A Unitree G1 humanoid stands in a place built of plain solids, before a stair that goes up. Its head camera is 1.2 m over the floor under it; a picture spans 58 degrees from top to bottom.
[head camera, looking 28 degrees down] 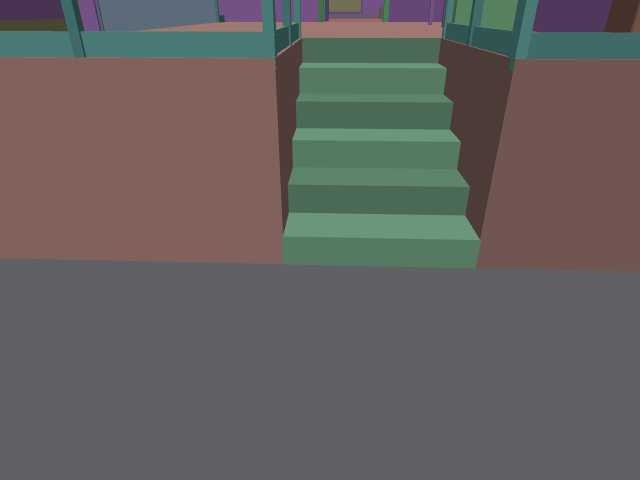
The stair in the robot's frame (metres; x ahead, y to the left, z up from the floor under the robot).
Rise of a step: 0.17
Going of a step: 0.30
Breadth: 1.02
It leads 2 degrees to the right of straight ahead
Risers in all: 6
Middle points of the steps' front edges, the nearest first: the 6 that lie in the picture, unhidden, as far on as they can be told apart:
1.96 -0.31 0.17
2.26 -0.32 0.34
2.56 -0.33 0.51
2.86 -0.35 0.68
3.16 -0.36 0.85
3.46 -0.37 1.02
